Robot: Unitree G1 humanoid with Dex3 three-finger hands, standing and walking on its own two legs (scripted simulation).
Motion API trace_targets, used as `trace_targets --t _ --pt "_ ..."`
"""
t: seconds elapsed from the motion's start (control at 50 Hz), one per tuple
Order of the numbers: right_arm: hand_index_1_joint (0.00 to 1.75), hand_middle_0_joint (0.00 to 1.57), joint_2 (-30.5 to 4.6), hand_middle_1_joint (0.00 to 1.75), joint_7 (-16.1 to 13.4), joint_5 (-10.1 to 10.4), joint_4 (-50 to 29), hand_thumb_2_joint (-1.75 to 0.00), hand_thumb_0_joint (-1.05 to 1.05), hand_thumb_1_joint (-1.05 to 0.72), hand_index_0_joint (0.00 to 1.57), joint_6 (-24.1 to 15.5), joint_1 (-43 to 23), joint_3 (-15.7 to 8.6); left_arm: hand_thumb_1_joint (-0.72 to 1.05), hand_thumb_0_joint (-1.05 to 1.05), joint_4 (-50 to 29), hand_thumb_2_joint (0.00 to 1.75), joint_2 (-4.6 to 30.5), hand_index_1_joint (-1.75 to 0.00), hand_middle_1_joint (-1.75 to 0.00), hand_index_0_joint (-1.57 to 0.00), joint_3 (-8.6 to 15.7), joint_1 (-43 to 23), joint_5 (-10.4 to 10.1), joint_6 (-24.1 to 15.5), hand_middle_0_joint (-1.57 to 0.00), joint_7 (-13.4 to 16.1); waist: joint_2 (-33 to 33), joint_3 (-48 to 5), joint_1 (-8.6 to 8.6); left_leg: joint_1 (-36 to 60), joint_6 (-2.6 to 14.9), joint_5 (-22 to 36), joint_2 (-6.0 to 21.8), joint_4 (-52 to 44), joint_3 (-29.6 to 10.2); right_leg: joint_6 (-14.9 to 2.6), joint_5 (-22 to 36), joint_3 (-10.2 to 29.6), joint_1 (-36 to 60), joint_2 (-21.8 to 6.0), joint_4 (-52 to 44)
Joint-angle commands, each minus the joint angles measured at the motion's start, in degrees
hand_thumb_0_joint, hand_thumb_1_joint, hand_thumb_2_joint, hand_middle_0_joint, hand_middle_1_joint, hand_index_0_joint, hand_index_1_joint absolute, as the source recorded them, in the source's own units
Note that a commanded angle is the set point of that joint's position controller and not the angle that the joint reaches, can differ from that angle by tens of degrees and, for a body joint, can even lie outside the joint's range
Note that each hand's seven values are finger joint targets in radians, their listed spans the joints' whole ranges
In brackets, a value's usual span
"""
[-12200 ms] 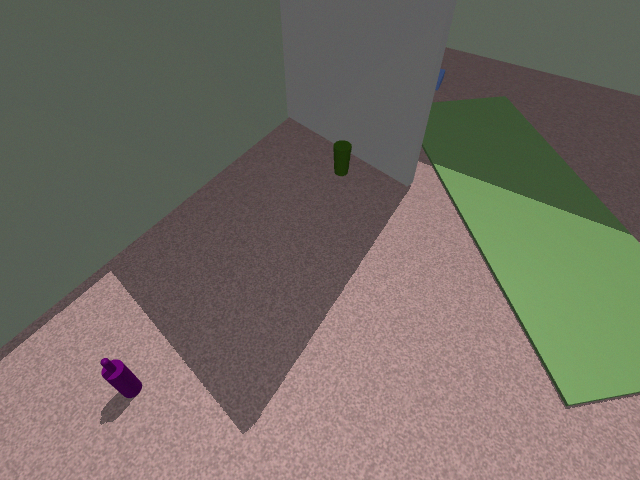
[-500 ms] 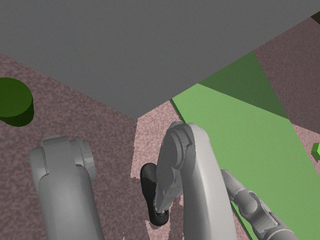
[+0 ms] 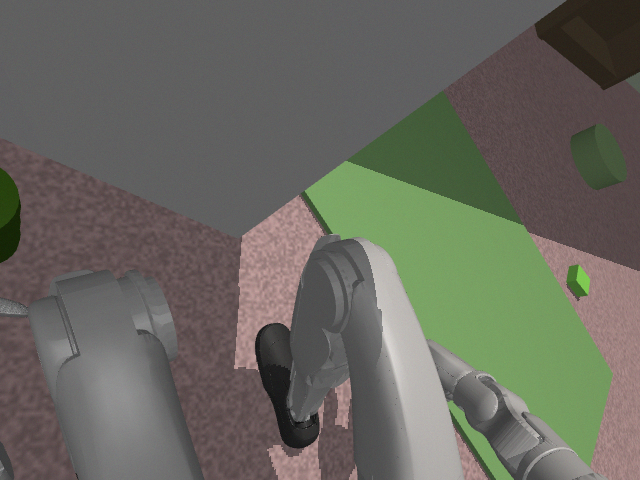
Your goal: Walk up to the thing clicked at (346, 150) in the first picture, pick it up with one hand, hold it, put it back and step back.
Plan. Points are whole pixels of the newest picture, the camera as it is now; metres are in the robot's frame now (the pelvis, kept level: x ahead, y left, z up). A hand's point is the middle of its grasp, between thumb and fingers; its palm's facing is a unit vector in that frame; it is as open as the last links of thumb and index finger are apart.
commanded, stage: rest palm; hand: left
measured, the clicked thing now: out of the picture +0.42 +0.28 -0.20
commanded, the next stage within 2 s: close in 0.20 s
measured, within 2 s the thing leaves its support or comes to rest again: leaves its support in 1.32 s
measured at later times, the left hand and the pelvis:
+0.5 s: hand out of the picture +0.41 +0.28 -0.18, palm faces +0.35 -0.94 +0.02, open 14.2 cm; pelvis +0.00 +0.00 +0.00, yaw -2 degrees
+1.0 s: hand out of the picture +0.42 +0.28 -0.18, palm faces +0.37 -0.93 +0.01, open 11.0 cm; pelvis +0.00 +0.01 +0.00, yaw -2 degrees
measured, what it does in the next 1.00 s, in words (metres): stands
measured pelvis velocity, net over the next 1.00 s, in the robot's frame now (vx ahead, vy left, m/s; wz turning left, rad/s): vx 0.00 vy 0.01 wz -0.04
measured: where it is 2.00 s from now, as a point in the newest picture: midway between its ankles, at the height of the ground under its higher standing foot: (216, 444)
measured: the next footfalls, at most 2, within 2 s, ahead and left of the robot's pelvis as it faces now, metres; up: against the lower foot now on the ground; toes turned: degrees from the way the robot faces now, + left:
none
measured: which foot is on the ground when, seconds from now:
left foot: down 0.00-1.00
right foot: down 0.00-1.00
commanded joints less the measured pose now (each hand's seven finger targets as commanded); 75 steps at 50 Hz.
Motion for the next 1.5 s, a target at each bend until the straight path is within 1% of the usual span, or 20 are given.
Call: trace_targets --t 0.0,0.1,0.28,0.3,0.34,0.48,0.62,0.8,0.86,0.92,0.98,1.08,1.16,1.24,1.28,1.36,1.4,1.42,1.44,1.48 --pt "0.30 0.20 -19.7 0.30 -1.0 -1.1 -2.2 -0.90 0.00 -0.91 0.20 0.9 -0.7 -6.3 -0.49 0.00 -6.2 0.10 11.1 -0.07 -0.07 -0.05 -0.3 -11.8 1.6 -5.9 -0.05 3.5 29.9 -26.9 -4.87 20.5 -2.15 1.1 2.9 -21.6 4.5 -3.82 3.8 -7.8 10.6 1.4 -8.1" --pt "0.30 0.20 -19.8 0.30 -0.5 -1.8 -2.3 -0.91 0.00 -0.90 0.20 1.4 -0.5 -5.6 -0.43 0.00 -5.2 0.13 9.6 -0.07 -0.06 -0.07 -1.8 -10.7 2.2 -6.7 -0.09 6.1 28.8 -27.8 -5.79 20.4 -1.85 1.5 2.7 -20.4 4.7 -3.55 5.0 -8.1 12.6 1.9 -8.9" --pt "0.30 0.20 -20.3 0.30 -0.3 -2.5 -1.9 -0.90 0.00 -0.89 0.20 1.8 -0.7 -4.5 -0.26 0.00 -4.6 0.23 10.8 -0.13 -0.12 -0.11 -2.1 -11.4 3.0 -8.4 -0.13 9.8 29.2 -27.1 -7.07 21.5 -2.16 3.6 3.0 -20.0 3.3 -3.40 7.3 -9.2 13.3 2.3 -8.5" --pt "0.30 0.20 -20.2 0.30 -0.3 -2.6 -1.9 -0.90 0.00 -0.89 0.20 1.8 -0.8 -4.3 -0.18 0.00 -4.6 0.27 11.1 -0.21 -0.20 -0.19 -2.1 -11.1 3.2 -8.6 -0.21 10.3 29.5 -27.1 -6.59 21.8 -2.18 4.0 3.0 -20.2 3.3 -3.46 7.7 -9.1 13.7 2.3 -8.5" --pt "0.30 0.20 -20.3 0.30 -0.3 -2.7 -1.7 -0.90 0.00 -0.89 0.20 2.0 -0.7 -3.9 -0.06 0.00 -4.5 0.37 11.5 -0.30 -0.29 -0.29 -2.3 -12.1 3.5 -9.0 -0.31 10.9 30.0 -27.1 -7.46 22.3 -2.34 4.8 3.2 -20.2 2.7 -3.40 8.3 -9.5 13.7 2.4 -8.2" --pt "0.30 0.20 -20.2 0.30 -0.4 -3.1 -1.6 -0.90 0.00 -0.88 0.20 2.7 -1.1 -3.5 0.19 0.00 -3.5 0.51 12.7 -0.42 -0.42 -0.43 -2.7 -13.0 4.8 -8.8 -0.45 12.1 30.4 -25.5 -8.04 21.7 -2.26 3.9 3.5 -20.2 2.6 -3.27 7.9 -9.6 13.4 2.5 -8.7" --pt "0.30 0.20 -20.3 0.30 -0.5 -3.0 -1.7 -0.89 0.00 -0.87 0.20 2.9 -1.1 -3.3 0.37 0.00 -3.1 0.68 13.6 -0.60 -0.60 -0.60 -2.3 -14.2 4.6 -8.3 -0.62 13.1 29.2 -25.4 -8.27 20.9 -1.91 2.2 3.6 -20.3 2.4 -3.18 7.1 -9.7 13.6 2.8 -9.3" --pt "0.30 0.20 -20.3 0.30 -0.4 -3.3 -2.1 -0.90 0.00 -0.88 0.20 3.6 -1.2 -3.0 0.35 0.00 -2.4 0.93 14.4 -0.91 -0.90 -0.87 -2.6 -17.0 6.0 -8.4 -0.88 14.2 29.6 -24.5 -9.45 21.5 -2.09 2.2 4.0 -20.7 1.8 -3.23 7.0 -9.9 12.8 2.8 -9.3" --pt "0.30 0.20 -20.4 0.30 -0.3 -3.3 -2.1 -0.90 0.00 -0.88 0.20 3.6 -1.3 -3.2 0.33 0.00 -2.9 1.00 15.0 -1.01 -1.00 -0.95 -2.1 -16.8 6.0 -8.4 -0.96 14.4 29.9 -24.3 -8.86 21.1 -2.06 1.0 4.0 -21.0 1.7 -3.31 6.1 -9.8 12.2 2.7 -9.4" --pt "0.30 0.20 -20.5 0.30 -0.2 -3.4 -2.1 -0.90 0.00 -0.88 0.20 3.8 -1.1 -3.3 0.35 0.00 -3.1 1.08 14.1 -1.09 -1.08 -1.02 -2.2 -15.9 6.0 -8.4 -1.02 14.4 30.8 -24.8 -8.54 22.6 -2.42 2.6 4.1 -21.3 1.3 -3.36 7.1 -10.0 12.2 2.6 -8.8" --pt "0.30 0.20 -20.5 0.30 -0.1 -3.4 -1.7 -0.91 0.00 -0.91 0.20 3.8 -0.7 -3.3 0.33 0.00 -3.3 1.16 13.3 -1.20 -1.16 -1.06 -2.8 -16.8 5.9 -8.3 -1.08 14.5 30.8 -25.6 -9.37 23.4 -2.48 4.8 4.0 -21.0 1.2 -3.29 8.8 -10.1 13.1 2.6 -8.7" --pt "0.30 0.20 -20.1 0.30 -0.2 -3.0 -1.4 -0.91 0.00 -0.91 0.20 4.0 -0.4 -3.6 0.32 0.00 -6.8 1.21 14.6 -1.27 -1.24 -1.13 -2.3 -16.7 5.5 -7.7 -1.14 14.0 31.8 -27.5 -8.10 23.0 -2.21 5.4 3.9 -20.5 2.4 -3.48 9.3 -9.3 14.1 2.7 -9.1" --pt "0.30 0.20 -19.8 0.30 0.0 -2.7 -1.3 -0.91 0.00 -0.91 0.20 4.2 0.6 -4.8 0.32 0.00 -11.9 1.26 13.6 -1.32 -1.29 -1.17 -1.7 -15.9 5.2 -6.7 -1.18 13.9 34.4 -30.6 -7.27 25.7 -2.69 7.2 3.9 -21.2 2.6 -3.67 10.5 -9.1 14.4 2.5 -8.5" --pt "0.30 0.20 -19.5 0.30 0.1 -2.1 -1.3 -0.91 0.00 -0.91 0.20 4.4 1.5 -6.6 0.31 0.00 -20.5 1.27 14.7 -1.36 -1.33 -1.20 -0.8 -16.8 5.5 -5.3 -1.22 13.7 38.3 -32.9 -5.77 27.3 -2.92 6.7 3.9 -22.5 3.7 -4.06 9.9 -8.0 13.7 2.1 -8.8" --pt "0.30 0.20 -19.2 0.30 0.0 -1.7 -1.3 -0.91 0.00 -0.91 0.20 4.4 2.4 -7.6 0.27 0.00 -25.9 1.26 15.1 -1.36 -1.33 -1.20 -0.6 -17.1 5.2 -4.2 -1.22 13.8 39.8 -36.5 -5.40 29.4 -2.97 8.6 3.8 -22.6 4.4 -4.27 11.3 -7.2 14.5 2.0 -9.0" --pt "0.30 0.20 -18.3 0.30 -0.2 -0.3 -1.1 -0.91 0.00 -0.91 0.20 4.3 4.1 -9.6 0.24 0.00 -30.9 1.25 12.6 -1.37 -1.34 -1.21 -1.8 -15.9 4.4 -0.8 -1.23 13.6 39.7 -39.2 -4.41 28.4 -2.55 9.8 3.2 -22.9 5.9 -4.71 12.6 -6.0 15.5 2.0 -10.2" --pt "0.30 0.20 -18.1 0.30 -0.3 0.4 -1.6 -0.91 0.00 -0.91 0.20 4.3 4.6 -10.7 0.23 0.00 -33.3 1.26 10.2 -1.39 -1.36 -1.23 -3.6 -17.1 4.3 0.8 -1.24 13.2 39.6 -39.2 -4.74 28.3 -2.53 9.0 3.1 -24.0 5.9 -4.75 12.0 -5.9 14.3 1.6 -10.4" --pt "0.30 0.20 -17.9 0.30 -0.3 1.1 -1.4 -0.91 0.00 -0.91 0.20 4.3 4.7 -11.5 0.25 0.00 -34.0 1.27 10.4 -1.39 -1.36 -1.24 -2.9 -15.6 4.3 1.6 -1.26 13.0 39.3 -39.0 -3.39 28.0 -2.48 7.6 3.1 -24.7 5.9 -4.91 10.8 -5.6 12.5 1.4 -10.4" --pt "0.30 0.20 -17.7 0.30 -0.3 1.4 -1.6 -0.90 0.00 -0.91 0.20 4.3 4.9 -12.1 0.23 0.00 -34.8 1.27 8.5 -1.40 -1.38 -1.26 -5.0 -15.8 4.5 2.5 -1.26 12.5 39.9 -39.0 -3.65 28.4 -2.51 7.1 3.0 -25.4 5.9 -4.98 10.2 -5.5 11.6 1.2 -10.3" --pt "0.30 0.20 -17.3 0.30 -0.1 2.2 -1.3 -0.90 0.00 -0.91 0.20 4.2 5.9 -13.3 0.25 0.00 -36.2 1.27 6.8 -1.41 -1.38 -1.27 -5.6 -14.4 4.2 3.9 -1.28 11.7 39.8 -39.8 -2.79 28.6 -2.53 6.9 2.9 -26.2 5.9 -5.10 10.1 -5.2 10.7 1.0 -10.0"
